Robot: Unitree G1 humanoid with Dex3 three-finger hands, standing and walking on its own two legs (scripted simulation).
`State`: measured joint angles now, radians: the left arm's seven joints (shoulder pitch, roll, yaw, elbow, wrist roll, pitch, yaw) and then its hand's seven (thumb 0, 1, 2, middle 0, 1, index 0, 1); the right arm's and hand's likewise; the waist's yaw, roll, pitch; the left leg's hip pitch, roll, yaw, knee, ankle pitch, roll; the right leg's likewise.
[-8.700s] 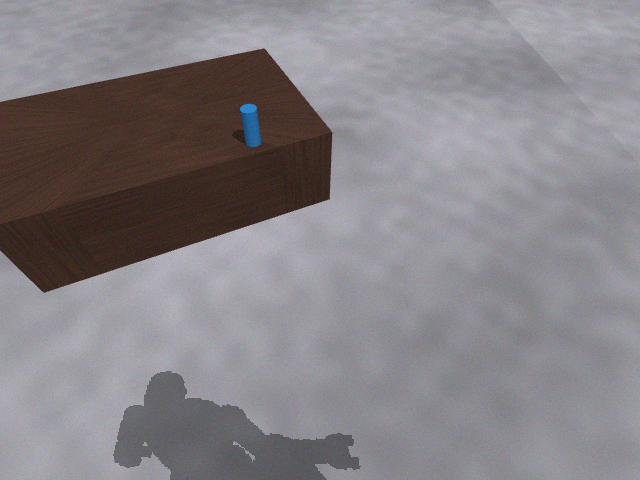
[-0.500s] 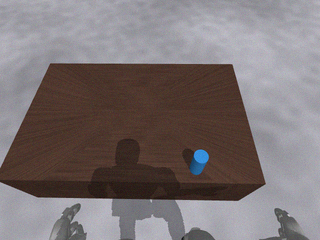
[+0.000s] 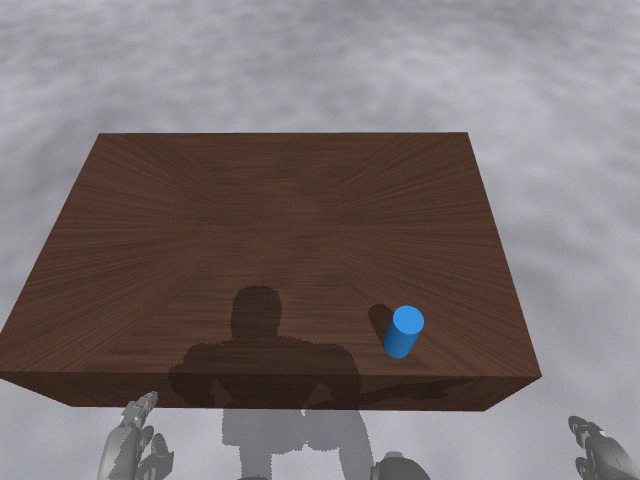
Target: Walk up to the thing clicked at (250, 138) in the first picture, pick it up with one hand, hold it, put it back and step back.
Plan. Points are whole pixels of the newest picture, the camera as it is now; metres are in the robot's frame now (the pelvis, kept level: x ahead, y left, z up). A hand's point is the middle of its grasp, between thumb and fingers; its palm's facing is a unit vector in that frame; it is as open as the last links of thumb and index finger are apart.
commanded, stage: go down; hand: right
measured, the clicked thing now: (402, 333) +0.40 -0.14 -0.30
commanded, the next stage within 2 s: approach in 1.88 s
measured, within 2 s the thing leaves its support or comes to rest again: neither
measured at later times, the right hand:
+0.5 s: hand (575, 433) +0.19 -0.30 -0.08, palm faces +0.10 +0.95 -0.28, open 17.4 cm
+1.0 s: hand (580, 350) +0.29 -0.33 -0.05, palm faces +0.08 +0.98 -0.16, open 17.7 cm
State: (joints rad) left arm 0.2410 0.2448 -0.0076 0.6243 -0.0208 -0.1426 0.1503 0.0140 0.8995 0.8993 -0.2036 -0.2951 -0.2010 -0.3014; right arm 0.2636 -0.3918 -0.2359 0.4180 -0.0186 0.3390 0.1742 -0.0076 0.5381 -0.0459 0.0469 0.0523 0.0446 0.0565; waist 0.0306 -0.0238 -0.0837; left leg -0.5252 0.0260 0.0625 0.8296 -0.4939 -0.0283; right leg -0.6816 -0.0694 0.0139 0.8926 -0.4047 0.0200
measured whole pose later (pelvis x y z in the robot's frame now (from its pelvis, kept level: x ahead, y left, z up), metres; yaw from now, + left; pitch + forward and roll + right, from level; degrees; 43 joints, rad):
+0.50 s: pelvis -0.02 +0.00 -0.01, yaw -1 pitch +11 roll +3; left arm 0.24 0.25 -0.02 0.64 -0.01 -0.20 0.20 0.01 0.91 0.89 -0.21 -0.30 -0.21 -0.30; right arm 0.14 -0.46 -0.30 0.38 0.03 0.34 0.21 -0.01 0.53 -0.04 0.06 0.05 0.05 0.05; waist 0.04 -0.02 -0.09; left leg -0.58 0.03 0.08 0.90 -0.51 -0.03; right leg -0.75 -0.06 0.04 0.97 -0.41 0.02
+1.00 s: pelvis -0.03 -0.01 -0.01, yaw +1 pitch +13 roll +3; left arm 0.33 0.29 -0.02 0.68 0.00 -0.15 0.13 0.01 0.90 0.90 -0.20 -0.29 -0.20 -0.29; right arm -0.30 -0.61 -0.46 0.94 0.04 -0.03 0.42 -0.01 0.59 -0.05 0.04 0.05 0.04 0.06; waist 0.07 -0.01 -0.06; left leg -0.68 0.02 0.05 0.91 -0.47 -0.03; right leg -0.82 -0.08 0.01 0.96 -0.38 0.01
